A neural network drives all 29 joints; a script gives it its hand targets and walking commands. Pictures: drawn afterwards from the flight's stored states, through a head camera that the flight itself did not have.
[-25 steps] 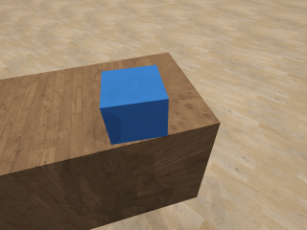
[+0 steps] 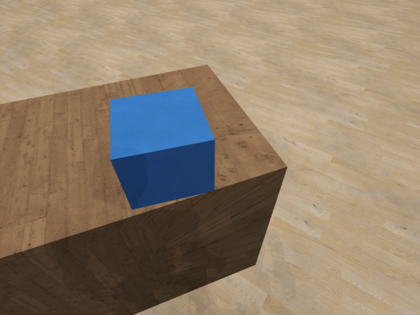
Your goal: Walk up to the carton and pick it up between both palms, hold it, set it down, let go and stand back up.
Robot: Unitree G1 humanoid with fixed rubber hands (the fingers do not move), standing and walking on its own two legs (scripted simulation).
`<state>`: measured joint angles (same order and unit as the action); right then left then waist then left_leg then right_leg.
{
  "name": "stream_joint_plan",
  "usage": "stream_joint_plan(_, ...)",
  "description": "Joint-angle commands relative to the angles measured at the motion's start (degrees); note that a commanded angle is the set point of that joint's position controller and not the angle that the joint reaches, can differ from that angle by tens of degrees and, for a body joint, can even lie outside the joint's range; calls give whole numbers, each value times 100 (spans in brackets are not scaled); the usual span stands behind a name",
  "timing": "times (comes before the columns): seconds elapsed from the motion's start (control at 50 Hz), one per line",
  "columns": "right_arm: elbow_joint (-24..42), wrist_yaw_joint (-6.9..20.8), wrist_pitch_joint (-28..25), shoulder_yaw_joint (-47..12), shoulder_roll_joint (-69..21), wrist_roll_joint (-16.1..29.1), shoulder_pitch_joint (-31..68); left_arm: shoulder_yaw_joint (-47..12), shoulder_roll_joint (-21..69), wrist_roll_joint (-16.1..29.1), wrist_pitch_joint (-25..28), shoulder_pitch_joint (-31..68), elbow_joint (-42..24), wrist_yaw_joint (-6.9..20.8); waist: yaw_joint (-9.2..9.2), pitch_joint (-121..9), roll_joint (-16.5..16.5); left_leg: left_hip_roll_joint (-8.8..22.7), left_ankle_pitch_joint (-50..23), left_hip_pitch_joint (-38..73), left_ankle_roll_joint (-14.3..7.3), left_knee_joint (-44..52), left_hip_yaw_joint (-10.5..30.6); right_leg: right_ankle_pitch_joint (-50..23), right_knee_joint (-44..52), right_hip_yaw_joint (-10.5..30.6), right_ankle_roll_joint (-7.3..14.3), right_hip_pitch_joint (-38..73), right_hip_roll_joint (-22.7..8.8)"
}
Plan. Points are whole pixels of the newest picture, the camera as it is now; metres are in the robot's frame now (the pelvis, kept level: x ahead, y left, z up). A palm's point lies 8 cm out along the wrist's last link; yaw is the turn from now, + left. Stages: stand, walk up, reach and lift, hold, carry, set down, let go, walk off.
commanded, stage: walk up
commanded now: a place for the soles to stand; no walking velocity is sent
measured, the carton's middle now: (163, 146) +0.50 +0.13 +0.04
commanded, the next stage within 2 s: none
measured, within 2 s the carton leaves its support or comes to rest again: neither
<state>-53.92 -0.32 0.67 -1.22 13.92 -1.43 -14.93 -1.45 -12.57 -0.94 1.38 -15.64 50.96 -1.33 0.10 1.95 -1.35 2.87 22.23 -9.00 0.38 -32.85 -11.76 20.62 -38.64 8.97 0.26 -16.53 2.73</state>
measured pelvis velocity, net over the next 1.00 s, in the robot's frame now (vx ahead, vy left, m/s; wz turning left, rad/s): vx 0.05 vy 0.09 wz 0.08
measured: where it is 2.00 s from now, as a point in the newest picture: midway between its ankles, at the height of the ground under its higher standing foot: outside the picture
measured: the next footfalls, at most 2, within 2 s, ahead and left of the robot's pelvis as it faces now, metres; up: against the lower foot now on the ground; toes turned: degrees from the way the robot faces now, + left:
left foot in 0.92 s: +0.20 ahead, +0.22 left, +0.00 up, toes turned +6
right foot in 1.36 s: +0.05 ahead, -0.07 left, +0.00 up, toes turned +13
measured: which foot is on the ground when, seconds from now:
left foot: down 0.00-0.64, up 0.66-0.90, down 0.92-1.00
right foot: down 0.00-0.94, up 0.96-1.00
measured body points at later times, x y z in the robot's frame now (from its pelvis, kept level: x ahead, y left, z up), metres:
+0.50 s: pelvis +0.00 +0.01 +0.00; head +0.02 +0.01 +0.45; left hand +0.07 +0.27 -0.14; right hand +0.04 -0.24 -0.15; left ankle -0.05 +0.11 -0.73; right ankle +0.00 -0.11 -0.72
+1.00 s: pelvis +0.05 +0.09 -0.03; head +0.09 +0.12 +0.42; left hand +0.05 +0.37 -0.18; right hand +0.18 -0.16 -0.14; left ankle +0.16 +0.22 -0.73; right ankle +0.01 -0.09 -0.71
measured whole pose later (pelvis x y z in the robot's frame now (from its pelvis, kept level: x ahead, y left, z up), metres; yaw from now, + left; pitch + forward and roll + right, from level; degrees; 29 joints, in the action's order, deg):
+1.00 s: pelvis +0.05 +0.09 -0.03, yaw +4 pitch -6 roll +1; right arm -44.8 0.1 -1.3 2.8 12.5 -0.1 -13.0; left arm 1.0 -17.5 -1.5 -2.2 -17.0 51.1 -1.9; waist -2.0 11.1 -3.5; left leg 0.0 15.5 -25.1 -0.6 -44.3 -1.4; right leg 36.8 -55.6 3.8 -2.0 -13.6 -5.1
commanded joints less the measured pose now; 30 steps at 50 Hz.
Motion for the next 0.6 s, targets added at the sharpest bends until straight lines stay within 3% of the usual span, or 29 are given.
stream_joint_plan(0.0,274,-36,21,197,779,-17,-189,137,-684,23,42,-408,-257,-59,-5,26,133,565,-1742,479,-520,461,555,-2579,286,279,439,-630,-426)
stream_joint_plan(0.02,296,-27,37,187,776,-63,-198,158,-712,1,40,-321,-292,-63,7,126,84,588,-1767,406,-490,424,479,-2700,284,348,432,-645,-417)
stream_joint_plan(0.04,291,-14,47,207,792,-38,-187,152,-701,20,33,-384,-321,-82,-2,157,249,554,-1456,268,-485,463,469,-2667,295,408,422,-626,-418)
stream_joint_plan(0.06,295,-7,44,196,745,-2,-330,157,-771,9,22,-256,-302,-79,71,101,-93,554,-1539,350,-476,554,549,-2622,224,434,453,-655,-414)
stream_joint_plan(0.08,265,-12,49,197,849,-5,-268,143,-722,16,19,-232,-334,-81,80,-54,63,598,-1673,472,-520,474,536,-2612,113,334,450,-666,-361)
stream_joint_plan(0.12,246,-17,64,191,870,-14,-234,175,-761,42,25,-370,-350,-67,-10,-241,-171,665,-1601,566,-548,327,461,-2588,120,284,413,-548,-308)
stream_joint_plan(0.18,297,1,89,207,844,-32,-164,199,-868,39,33,-446,-384,-91,-23,-379,-283,477,-1410,318,-432,68,410,-3000,243,652,511,-190,-505)
stream_joint_plan(0.2,366,1,121,175,731,-39,-67,238,-949,52,15,-461,-357,-93,-25,-199,-252,347,-1283,174,-315,-74,405,-2950,396,946,621,-227,-579)
stream_joint_plan(0.22,390,-4,130,161,726,-68,-5,282,-1031,65,20,-544,-390,-108,-137,-52,-526,220,-1085,31,-273,-328,408,-2954,664,1368,734,-195,-746)
stream_joint_plan(0.24,459,1,129,137,696,-67,28,279,-1083,99,12,-575,-411,-115,-98,-89,-689,12,-529,-138,-158,-486,434,-2787,1000,1801,855,-142,-865)
stream_joint_plan(0.28,450,7,105,125,499,-53,-35,327,-1134,66,-21,-502,-318,-130,-37,230,-793,-139,505,-469,-169,-352,688,-2568,1344,2223,1027,-105,-1094)
stream_joint_plan(0.32,349,3,30,139,576,-18,-243,267,-1142,97,-52,-186,-362,-105,140,219,-542,-2,-120,117,-206,245,775,-2136,1300,1803,781,-561,-862)
stream_joint_plan(0.34,278,0,-31,117,574,1,-452,232,-1041,68,-34,39,-466,-97,276,19,-598,151,-798,535,-276,465,930,-2349,1051,1279,568,-743,-649)
stream_joint_plan(0.36,196,-9,-88,178,712,19,-655,181,-871,36,-32,179,-481,-80,305,4,-291,449,-1525,932,-423,801,1175,-2416,477,729,361,-1091,-359)
stream_joint_plan(0.38,98,-15,-120,197,931,33,-755,63,-641,25,-17,118,-470,-60,288,-117,-66,980,-2348,1112,-621,1057,1556,-2000,-136,217,131,-1120,-100)
stream_joint_plan(0.4,35,-40,-106,253,1120,39,-716,87,-487,-44,-47,-31,-447,-86,199,-122,279,1322,-3133,1047,-909,972,1560,-1333,-372,-141,54,-958,-69)
stream_joint_plan(0.42,83,-43,-97,283,1165,48,-571,101,-465,-60,-58,-125,-448,-106,152,-85,410,1439,-3518,1037,-1022,900,1428,-1316,-349,-182,58,-871,-164)
stream_joint_plan(0.44,59,-30,-75,260,1040,0,-487,105,-488,-82,-37,-78,-384,-103,156,-103,449,1316,-3592,882,-951,803,1180,-1461,-173,-171,111,-640,-210)
stream_joint_plan(0.46,155,-30,-53,225,984,4,-371,117,-531,-59,-24,-107,-416,-90,123,-149,242,1171,-3398,774,-893,753,982,-1674,-92,-195,126,-489,-219)
stream_joint_plan(0.48,146,37,-62,328,1091,0,-709,264,-682,-136,44,-300,-573,-52,46,50,512,1010,-1358,217,-871,641,1234,-782,-183,-400,321,-305,-209)
stream_joint_plan(0.52,188,79,-11,297,1085,21,-518,319,-781,-129,50,-268,-660,17,-37,456,785,986,1302,-794,-880,1038,1515,609,-75,-341,397,-50,-223)
stream_joint_plan(0.54,203,96,19,285,1066,-26,-360,370,-762,-114,61,-386,-642,23,-211,854,680,910,1748,-1232,-855,1094,1583,736,259,-316,396,77,-278)
stream_joint_plan(0.56,334,121,12,260,965,33,-223,359,-799,-98,83,-612,-616,21,-327,932,583,800,1944,-1613,-724,817,1489,848,489,-31,514,292,-457)
stream_joint_plan(0.58,514,175,12,191,845,12,33,382,-972,-67,113,-816,-597,0,-511,1204,5,385,1598,-2274,-461,-20,1135,1303,1231,956,778,495,-924)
